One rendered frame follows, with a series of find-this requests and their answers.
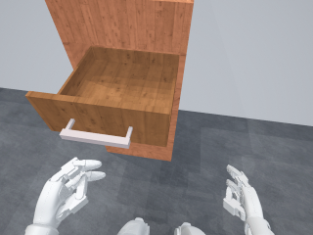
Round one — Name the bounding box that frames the drawer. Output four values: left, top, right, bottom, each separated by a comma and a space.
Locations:
25, 46, 180, 147

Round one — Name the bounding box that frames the right robot hand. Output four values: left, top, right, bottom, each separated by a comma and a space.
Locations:
223, 164, 264, 223

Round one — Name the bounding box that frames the cabinet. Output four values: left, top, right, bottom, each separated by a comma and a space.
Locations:
45, 0, 195, 162

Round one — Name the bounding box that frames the left robot hand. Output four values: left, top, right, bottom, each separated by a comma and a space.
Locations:
33, 157, 106, 229

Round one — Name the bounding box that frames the left robot forearm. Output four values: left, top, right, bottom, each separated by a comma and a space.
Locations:
24, 223, 60, 235

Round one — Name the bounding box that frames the handle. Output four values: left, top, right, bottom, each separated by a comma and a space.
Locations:
59, 118, 133, 149

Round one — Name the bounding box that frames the robot thigh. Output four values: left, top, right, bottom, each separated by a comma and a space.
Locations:
174, 225, 205, 235
117, 219, 150, 235

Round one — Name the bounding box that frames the right robot thigh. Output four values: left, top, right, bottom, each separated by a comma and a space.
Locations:
174, 225, 205, 235

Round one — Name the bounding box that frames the left robot thigh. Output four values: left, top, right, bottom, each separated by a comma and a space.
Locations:
117, 219, 150, 235

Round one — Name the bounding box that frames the right robot forearm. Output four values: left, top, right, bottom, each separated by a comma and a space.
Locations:
244, 216, 275, 235

